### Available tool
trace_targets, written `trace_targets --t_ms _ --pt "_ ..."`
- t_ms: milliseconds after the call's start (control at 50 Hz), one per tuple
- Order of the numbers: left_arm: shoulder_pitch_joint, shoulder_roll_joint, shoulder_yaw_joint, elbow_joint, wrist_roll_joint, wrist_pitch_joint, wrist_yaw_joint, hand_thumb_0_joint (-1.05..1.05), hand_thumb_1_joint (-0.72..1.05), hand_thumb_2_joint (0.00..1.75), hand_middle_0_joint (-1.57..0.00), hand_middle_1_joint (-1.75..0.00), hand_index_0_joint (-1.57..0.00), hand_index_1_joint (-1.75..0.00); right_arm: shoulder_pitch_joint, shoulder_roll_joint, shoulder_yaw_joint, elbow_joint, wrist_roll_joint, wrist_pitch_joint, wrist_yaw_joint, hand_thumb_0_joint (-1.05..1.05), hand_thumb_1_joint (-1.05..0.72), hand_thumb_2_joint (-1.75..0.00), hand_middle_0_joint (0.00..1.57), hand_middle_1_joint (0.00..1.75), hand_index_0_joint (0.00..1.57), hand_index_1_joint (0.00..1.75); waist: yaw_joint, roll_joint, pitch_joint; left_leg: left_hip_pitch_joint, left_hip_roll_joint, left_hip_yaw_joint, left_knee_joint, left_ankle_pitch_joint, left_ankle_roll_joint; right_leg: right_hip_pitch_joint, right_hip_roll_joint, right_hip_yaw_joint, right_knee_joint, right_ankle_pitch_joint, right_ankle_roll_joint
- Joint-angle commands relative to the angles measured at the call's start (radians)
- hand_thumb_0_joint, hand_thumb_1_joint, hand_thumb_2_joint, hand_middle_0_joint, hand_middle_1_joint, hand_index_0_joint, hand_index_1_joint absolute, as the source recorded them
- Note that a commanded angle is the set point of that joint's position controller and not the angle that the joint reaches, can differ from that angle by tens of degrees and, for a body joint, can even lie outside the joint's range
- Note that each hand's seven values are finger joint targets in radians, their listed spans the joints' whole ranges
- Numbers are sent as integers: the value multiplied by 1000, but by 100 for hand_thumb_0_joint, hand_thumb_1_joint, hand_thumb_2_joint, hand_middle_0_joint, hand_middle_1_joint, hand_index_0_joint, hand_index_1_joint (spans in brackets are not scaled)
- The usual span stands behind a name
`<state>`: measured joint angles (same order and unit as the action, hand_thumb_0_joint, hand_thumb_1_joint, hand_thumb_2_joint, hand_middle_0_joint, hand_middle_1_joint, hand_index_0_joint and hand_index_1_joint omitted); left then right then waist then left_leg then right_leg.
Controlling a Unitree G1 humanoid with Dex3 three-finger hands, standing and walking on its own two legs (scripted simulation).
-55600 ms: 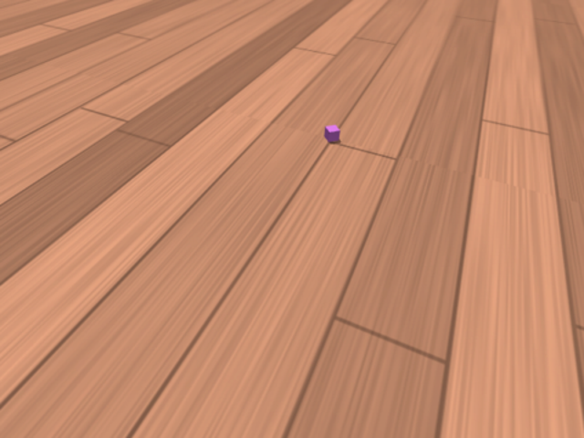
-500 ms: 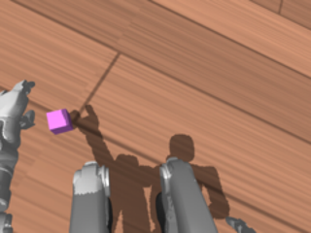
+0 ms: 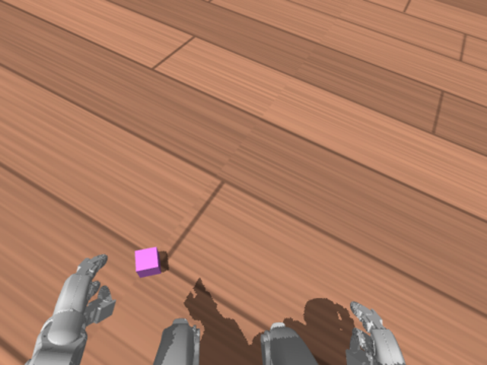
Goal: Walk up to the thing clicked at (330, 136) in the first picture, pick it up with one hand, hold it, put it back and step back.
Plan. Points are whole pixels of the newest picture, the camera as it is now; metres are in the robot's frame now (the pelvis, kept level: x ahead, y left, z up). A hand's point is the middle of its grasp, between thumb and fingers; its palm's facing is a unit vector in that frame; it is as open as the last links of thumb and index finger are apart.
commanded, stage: home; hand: left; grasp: from above
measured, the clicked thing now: (148, 262) +0.51 +0.26 -0.58
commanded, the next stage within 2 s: none
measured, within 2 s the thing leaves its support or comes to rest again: neither
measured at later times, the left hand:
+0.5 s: hand (87, 333) +0.21 +0.18 +0.06, palm faces +0.10 -0.97 -0.20, open 7.4 cm
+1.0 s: hand (88, 341) +0.20 +0.18 +0.05, palm faces +0.09 -0.98 -0.20, open 7.4 cm
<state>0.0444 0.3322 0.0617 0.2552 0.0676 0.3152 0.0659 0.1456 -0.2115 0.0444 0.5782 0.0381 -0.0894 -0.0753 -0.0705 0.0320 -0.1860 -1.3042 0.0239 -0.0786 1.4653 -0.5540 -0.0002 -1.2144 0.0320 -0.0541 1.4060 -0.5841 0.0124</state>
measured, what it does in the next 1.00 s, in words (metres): rises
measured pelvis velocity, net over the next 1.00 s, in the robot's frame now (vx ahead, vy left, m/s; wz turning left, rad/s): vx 0.05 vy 0.00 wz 0.05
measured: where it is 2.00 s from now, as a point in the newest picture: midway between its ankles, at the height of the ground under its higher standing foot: outside the picture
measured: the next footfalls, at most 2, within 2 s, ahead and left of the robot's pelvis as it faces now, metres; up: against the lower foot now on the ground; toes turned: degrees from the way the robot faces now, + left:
none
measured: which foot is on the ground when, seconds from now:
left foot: down 0.00-1.00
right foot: down 0.00-1.00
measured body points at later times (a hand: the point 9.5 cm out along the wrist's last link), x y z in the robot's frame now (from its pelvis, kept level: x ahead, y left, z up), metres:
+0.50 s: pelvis +0.05 +0.00 +0.10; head +0.07 +0.00 +0.55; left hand +0.20 +0.24 +0.07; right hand +0.22 -0.24 +0.04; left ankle +0.07 +0.11 -0.58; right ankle +0.05 -0.13 -0.58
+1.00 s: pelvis +0.05 +0.00 +0.10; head +0.06 +0.00 +0.55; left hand +0.19 +0.24 +0.07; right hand +0.21 -0.24 +0.04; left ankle +0.07 +0.11 -0.58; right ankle +0.05 -0.13 -0.58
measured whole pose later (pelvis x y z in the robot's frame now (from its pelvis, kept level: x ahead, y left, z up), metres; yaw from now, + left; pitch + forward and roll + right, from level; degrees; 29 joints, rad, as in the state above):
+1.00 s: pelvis +0.05 +0.00 +0.10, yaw +3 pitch +9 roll -3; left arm 0.50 0.23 0.03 -0.12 -0.05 0.45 0.02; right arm 0.30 -0.21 0.05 0.54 0.01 -0.23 -0.19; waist -0.04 0.05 -0.15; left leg -0.70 0.02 -0.06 0.99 -0.45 0.00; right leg -0.61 0.02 -0.04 0.92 -0.48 0.01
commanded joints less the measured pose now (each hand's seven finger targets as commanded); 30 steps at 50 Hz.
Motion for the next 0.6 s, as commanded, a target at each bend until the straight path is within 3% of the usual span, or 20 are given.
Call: trace_targets --t_ms 0,20,60,160,300,420,500,580 --pt "-15 93 72 -248 -68 13 24 0 90 90 -20 -30 -20 -30 45 -149 -51 -129 5 -66 -45 0 -90 -90 20 30 20 30 -5 81 -279 445 -3 -36 -367 64 18 264 8 22 -323 134 -32" --pt "11 70 62 -267 -82 22 22 0 90 90 -20 -30 -20 -30 49 -146 -50 -127 4 -73 -54 0 -90 -90 20 30 20 30 -15 87 -257 462 -2 -38 -391 83 16 286 8 19 -342 153 -31" --pt "70 65 78 -291 -103 40 23 0 90 90 -20 -30 -20 -30 64 -142 -45 -134 4 -85 -71 0 -90 -90 20 30 20 30 -8 79 -241 514 -1 -34 -427 132 14 341 9 16 -382 189 -31" --pt "224 16 60 -413 -136 65 14 0 90 90 -20 -30 -20 -30 97 -122 -39 -166 -4 -114 -102 0 -90 -90 20 30 20 30 -4 77 -175 615 -14 2 -518 214 14 480 7 14 -510 252 -28" --pt "415 -13 37 -540 -129 85 0 0 90 90 -20 -30 -20 -30 112 -107 -46 -198 -17 -148 -126 0 -90 -90 20 30 20 30 8 40 -120 708 -21 19 -586 325 17 584 10 4 -600 341 -22" --pt "464 -20 23 -558 -122 93 -24 0 90 90 -20 -30 -20 -30 98 -120 -55 -210 -24 -171 -130 0 -90 -90 20 30 20 30 16 -5 -43 730 -17 18 -631 312 21 592 13 -14 -630 312 -19" --pt "421 -16 22 -547 -117 87 -35 0 90 90 -20 -30 -20 -30 95 -126 -57 -207 -30 -189 -131 0 -90 -90 20 30 20 30 3 -13 -23 737 -23 30 -621 311 25 586 5 -6 -642 319 -12" --pt "421 -8 33 -554 -114 80 -43 0 90 90 -20 -30 -20 -30 91 -132 -61 -209 -33 -200 -126 0 -90 -90 20 30 20 30 16 6 -41 751 -23 32 -621 321 21 601 1 -6 -632 326 -12"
